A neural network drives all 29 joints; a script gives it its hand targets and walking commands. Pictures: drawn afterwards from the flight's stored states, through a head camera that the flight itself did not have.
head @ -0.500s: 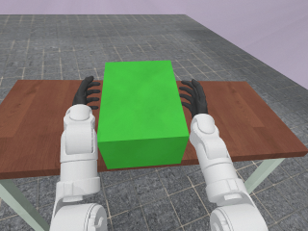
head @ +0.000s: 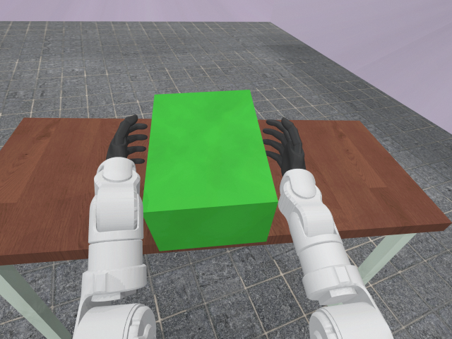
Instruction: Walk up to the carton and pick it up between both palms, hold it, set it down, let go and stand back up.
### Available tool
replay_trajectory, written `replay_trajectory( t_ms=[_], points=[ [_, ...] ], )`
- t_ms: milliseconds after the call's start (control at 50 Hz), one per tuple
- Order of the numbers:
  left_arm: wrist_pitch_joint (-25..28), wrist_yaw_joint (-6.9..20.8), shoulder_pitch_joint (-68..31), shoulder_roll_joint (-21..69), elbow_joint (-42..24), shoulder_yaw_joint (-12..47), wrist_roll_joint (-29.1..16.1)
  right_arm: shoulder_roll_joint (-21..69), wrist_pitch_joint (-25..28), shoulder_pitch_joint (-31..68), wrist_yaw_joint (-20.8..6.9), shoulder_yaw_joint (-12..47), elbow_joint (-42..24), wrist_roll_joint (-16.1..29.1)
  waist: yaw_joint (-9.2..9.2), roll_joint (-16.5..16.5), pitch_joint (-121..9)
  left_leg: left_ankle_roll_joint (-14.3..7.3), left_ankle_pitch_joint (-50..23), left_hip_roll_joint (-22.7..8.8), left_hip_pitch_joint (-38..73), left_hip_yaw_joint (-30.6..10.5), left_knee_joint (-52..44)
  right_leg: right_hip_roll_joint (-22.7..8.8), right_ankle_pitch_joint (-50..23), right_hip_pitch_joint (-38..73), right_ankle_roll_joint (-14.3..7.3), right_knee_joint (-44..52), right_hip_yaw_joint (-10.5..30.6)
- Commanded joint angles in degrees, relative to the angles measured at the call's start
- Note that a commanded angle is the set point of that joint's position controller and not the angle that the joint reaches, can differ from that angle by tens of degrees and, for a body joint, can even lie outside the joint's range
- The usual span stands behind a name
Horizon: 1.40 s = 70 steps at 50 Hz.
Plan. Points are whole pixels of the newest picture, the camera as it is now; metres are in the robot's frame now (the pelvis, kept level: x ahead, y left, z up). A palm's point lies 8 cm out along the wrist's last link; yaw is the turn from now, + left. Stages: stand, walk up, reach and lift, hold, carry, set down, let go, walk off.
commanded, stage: hold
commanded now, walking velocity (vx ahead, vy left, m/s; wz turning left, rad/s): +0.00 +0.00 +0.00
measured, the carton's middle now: (207, 164) +0.41 +0.01 +0.12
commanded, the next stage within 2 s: none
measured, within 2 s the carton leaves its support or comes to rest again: neither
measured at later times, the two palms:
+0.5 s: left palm (119, 163) +0.35 +0.16 +0.17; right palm (288, 167) +0.35 -0.13 +0.16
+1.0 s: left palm (119, 163) +0.35 +0.16 +0.17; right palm (290, 165) +0.35 -0.13 +0.17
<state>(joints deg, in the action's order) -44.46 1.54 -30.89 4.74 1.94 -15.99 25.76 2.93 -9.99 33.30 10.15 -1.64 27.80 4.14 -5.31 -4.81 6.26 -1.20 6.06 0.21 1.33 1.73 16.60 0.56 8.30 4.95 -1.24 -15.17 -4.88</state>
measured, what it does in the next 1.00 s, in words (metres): stands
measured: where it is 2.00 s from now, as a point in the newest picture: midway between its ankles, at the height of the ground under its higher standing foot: outside the picture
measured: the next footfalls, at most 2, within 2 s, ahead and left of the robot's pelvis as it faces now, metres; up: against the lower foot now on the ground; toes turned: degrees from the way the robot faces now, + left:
none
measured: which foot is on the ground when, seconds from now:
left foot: down 0.00-1.00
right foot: down 0.00-1.00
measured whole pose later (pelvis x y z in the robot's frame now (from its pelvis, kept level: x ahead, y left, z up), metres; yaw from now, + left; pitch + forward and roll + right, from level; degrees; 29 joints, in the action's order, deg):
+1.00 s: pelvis +0.00 +0.00 +0.00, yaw +0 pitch -12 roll -1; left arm -44.7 1.4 -29.4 4.7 0.1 -15.1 25.5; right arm 2.0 -10.3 32.4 10.8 0.2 26.3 5.7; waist -5.6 -4.6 6.8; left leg -1.4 6.6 0.1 1.3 1.8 17.2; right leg 0.6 8.1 5.5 -1.0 -14.5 -4.9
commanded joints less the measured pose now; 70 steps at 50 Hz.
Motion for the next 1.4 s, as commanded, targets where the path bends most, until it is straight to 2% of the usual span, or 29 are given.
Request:
replay_trajectory(
  t_ms=[0, 60, 80, 100, 120, 160, 180, 260, 300, 380, 440, 480, 520, 580, 620, 740, 760, 800, 880, 940, 960, 1040, 1080, 1100, 1120, 1140, 1240, 1300, 1380],
  points=[
    [6.3, 10.1, -36.3, 22.9, -10.0, 24.2, -10.6, 23.1, 4.5, 39.4, -6.3, 18.5, -16.8, 2.6, -0.76, 5.1, -24.5, 0.5, -10.1, -0.3, 13.7, 1.4, 0.7, 0.2, -8.7, -1.6, 2.9, 2.5, -2.7],
    [6.3, 10.4, -37.7, 22.5, -7.7, 22.3, -9.5, 22.4, 4.4, 39.8, -6.9, 15.1, -13.2, 1.0, -0.7, 6.3, -20.0, 0.5, -0.6, -0.6, 9.0, 1.8, -2.1, -0.3, 0.8, -3.0, 2.2, 3.5, -2.6],
    [6.5, 10.3, -38.6, 22.9, -7.6, 22.8, -9.8, 22.8, 4.6, 39.6, -7.2, 14.4, -12.6, 0.6, -0.97, 6.7, -19.4, 0.3, -0.3, -0.6, 8.6, 1.8, -2.7, -0.3, 1.6, -4.2, 2.2, 3.2, -2.8],
    [6.6, 10.2, -37.8, 23.6, -7.6, 22.9, -9.8, 23.1, 5.2, 40.9, -7.4, 15.2, -14.3, 0.6, -0.28, 6.4, -21.9, 0.1, -2.8, -0.6, 10.1, 2.0, -2.0, -0.2, -0.9, -3.7, 2.3, 2.8, -2.9],
    [6.6, 10.1, -37.8, 24.0, -8.2, 23.8, -10.7, 23.3, 5.5, 41.3, -7.4, 15.8, -15.9, 1.3, -0.83, 6.6, -24.8, 0.3, -5.9, -0.4, 11.7, 1.8, -0.7, 0.0, -3.8, -2.8, 2.3, 2.6, -2.9],
    [6.5, 10.2, -36.9, 22.5, -6.4, 22.2, -9.6, 22.6, 4.9, 40.0, -6.8, 16.4, -13.5, 0.7, -1.16, 4.5, -22.9, 0.2, -7.0, -0.2, 12.7, 1.6, 0.0, -0.2, -7.0, -1.9, 3.1, 2.7, -2.5],
    [6.8, 10.4, -38.0, 22.6, -7.0, 21.7, -9.6, 23.2, 5.1, 40.3, -6.6, 16.1, -13.6, 0.8, -0.81, 4.2, -22.4, 0.1, -5.8, -0.3, 11.9, 1.8, -0.4, -0.2, -6.9, -1.6, 3.0, 2.5, -2.5],
    [7.0, 10.2, -34.8, 23.0, -12.1, 24.7, -11.0, 24.4, 5.0, 38.3, -5.5, 21.1, -18.8, 4.1, -0.66, 4.4, -27.3, 0.4, -15.6, 0.1, 14.8, 0.8, 1.7, -0.2, -17.5, 1.3, 3.8, 1.5, -2.0],
    [6.5, 10.5, -33.7, 22.5, -12.0, 24.4, -10.5, 23.5, 4.3, 37.4, -4.8, 21.3, -19.4, 4.3, -0.56, 4.3, -25.7, 0.6, -14.1, 0.1, 14.5, 0.6, 1.3, -0.2, -16.8, 2.1, 3.9, 1.9, -1.9],
    [5.9, 10.9, -36.3, 21.6, -9.2, 22.9, -9.4, 23.1, 3.7, 38.5, -5.4, 17.8, -15.7, 2.7, -0.47, 6.7, -18.7, 0.4, -4.5, -0.3, 9.8, 1.9, -1.2, -0.3, -4.0, -1.7, 2.4, 3.3, -2.3],
    [6.6, 9.9, -37.6, 24.7, -12.6, 26.0, -11.7, 23.4, 4.9, 40.4, -6.4, 18.4, -18.8, 2.9, -0.66, 7.7, -25.1, 0.8, -8.4, -0.9, 13.4, 1.2, -0.2, 0.6, -4.5, -2.6, 1.7, 2.8, -2.9],
    [6.4, 9.3, -35.7, 25.0, -14.6, 28.1, -12.3, 22.9, 4.9, 38.9, -6.4, 20.3, -20.5, 3.9, -1.22, 7.4, -28.0, 1.8, -15.2, -0.7, 17.2, 0.6, 2.3, 0.6, -10.0, -2.7, 2.1, 2.7, -2.6],
    [6.2, 9.5, -35.1, 23.0, -12.9, 26.3, -11.4, 22.9, 4.2, 38.4, -5.8, 20.5, -20.2, 4.0, -1.23, 4.8, -26.2, 1.2, -12.6, -0.1, 16.2, 0.6, 2.0, 0.4, -10.5, -1.6, 3.1, 2.6, -2.4],
    [5.3, 11.0, -34.9, 21.2, -6.5, 20.9, -8.6, 22.1, 3.6, 39.5, -5.7, 17.4, -16.1, 2.1, -0.01, 3.6, -17.8, -0.5, -2.4, -0.1, 8.8, 1.9, -2.1, -0.8, -3.6, -1.8, 3.1, 3.2, -1.8],
    [5.7, 10.9, -33.9, 23.2, -10.0, 24.1, -10.6, 23.8, 4.2, 38.1, -6.0, 18.6, -19.0, 2.2, -0.32, 4.2, -22.7, -0.4, -5.9, -0.5, 9.7, 1.6, -2.3, -0.5, -6.5, 0.2, 2.5, 3.1, -1.8],
    [6.0, 10.2, -36.1, 23.1, -12.1, 25.8, -11.0, 22.1, 3.8, 37.0, -6.2, 17.8, -16.8, 2.3, -2.54, 7.4, -23.5, 1.3, -9.0, -0.6, 14.4, 0.5, 0.3, -0.1, -7.0, -2.9, 2.3, 3.1, -2.8],
    [5.9, 10.3, -35.6, 22.0, -11.5, 24.0, -10.3, 21.6, 3.5, 36.5, -6.3, 17.7, -15.1, 2.4, -1.08, 6.4, -21.6, 0.9, -9.3, -0.7, 13.7, 1.0, 0.1, -0.1, -6.6, -2.9, 2.3, 3.1, -2.8],
    [5.7, 10.5, -34.2, 23.0, -9.9, 23.8, -10.1, 22.2, 4.1, 37.9, -6.4, 18.3, -17.6, 2.8, -0.73, 5.8, -22.2, 0.9, -8.5, -0.7, 12.8, 1.2, -0.5, 0.4, -5.6, -1.3, 2.5, 2.9, -3.0],
    [5.7, 10.0, -35.6, 23.7, -9.3, 24.5, -10.9, 22.0, 4.6, 39.1, -6.6, 17.0, -16.5, 2.6, -0.43, 5.9, -21.1, 0.8, -6.8, -1.1, 12.0, 1.2, -1.1, 0.4, -3.2, -3.3, 2.1, 3.5, -3.1],
    [6.2, 9.6, -33.3, 24.2, -13.3, 26.7, -12.1, 23.8, 4.6, 38.2, -6.3, 21.4, -21.2, 4.8, -0.19, 5.6, -28.0, 0.6, -15.9, -0.5, 15.4, 0.8, 1.5, 0.4, -14.0, -0.8, 2.7, 2.2, -2.3],
    [6.1, 9.7, -34.1, 23.3, -13.7, 26.2, -11.7, 23.4, 4.3, 38.6, -5.8, 21.7, -21.0, 5.0, -0.84, 5.3, -28.6, 0.9, -16.3, -0.2, 15.8, 0.6, 2.3, 0.4, -15.5, 0.1, 2.8, 1.9, -2.2],
    [6.2, 10.2, -35.6, 22.8, -10.9, 24.8, -10.5, 22.5, 3.6, 37.5, -6.1, 19.0, -17.5, 3.2, -0.96, 5.2, -21.4, 0.7, -7.4, -0.6, 13.0, 1.0, -0.4, 0.0, -6.1, -3.0, 2.6, 3.5, -2.4],
    [6.6, 9.8, -35.0, 23.7, -13.4, 26.7, -11.8, 24.0, 4.0, 36.8, -6.3, 20.4, -19.4, 4.0, -0.55, 5.4, -24.8, 0.6, -10.3, -0.3, 13.5, 0.7, 0.0, 0.0, -9.0, -2.3, 2.8, 2.8, -2.5],
    [6.5, 9.8, -35.8, 23.1, -11.9, 26.2, -11.3, 23.9, 3.8, 37.9, -6.1, 19.8, -18.9, 3.6, -1.12, 5.4, -23.2, 0.5, -9.2, -0.4, 13.1, 0.8, 0.2, -0.2, -8.3, -2.7, 2.7, 2.8, -2.3],
    [6.4, 9.8, -36.1, 23.3, -11.0, 25.4, -10.9, 23.8, 3.5, 38.8, -6.0, 19.9, -18.5, 3.5, -0.26, 5.5, -22.2, 0.1, -8.2, -0.3, 12.7, 0.9, -0.3, -0.1, -7.0, -3.0, 2.9, 3.1, -2.6],
    [6.0, 10.0, -34.3, 23.2, -11.3, 25.2, -10.8, 23.9, 3.2, 36.4, -5.9, 20.0, -17.4, 3.9, -0.56, 5.6, -22.2, 0.1, -8.7, -0.4, 12.8, 0.9, -0.4, -0.5, -8.3, -1.9, 2.9, 3.3, -2.0],
    [5.5, 10.3, -38.5, 22.8, -8.8, 23.0, -9.9, 22.3, 3.7, 39.6, -7.2, 15.1, -13.3, 1.3, -0.91, 7.0, -18.9, 0.2, -1.2, -1.2, 10.4, 1.4, -2.5, -0.2, 1.7, -3.7, 1.6, 3.9, -2.9],
    [6.1, 10.2, -37.5, 23.4, -5.4, 22.0, -9.6, 23.1, 4.8, 42.2, -7.2, 16.2, -15.3, 0.9, 0.01, 4.4, -22.9, -0.6, -2.7, -0.5, 10.6, 2.0, -1.6, -0.2, -1.6, -2.7, 2.5, 3.4, -2.5],
    [6.5, 10.3, -38.0, 23.6, -7.6, 22.7, -10.3, 23.6, 4.9, 40.1, -6.8, 16.2, -14.5, 0.9, -1.02, 4.4, -24.9, -0.2, -6.6, -0.6, 12.8, 1.5, -0.7, -0.2, -5.4, -2.2, 2.8, 3.1, -2.4]
  ],
)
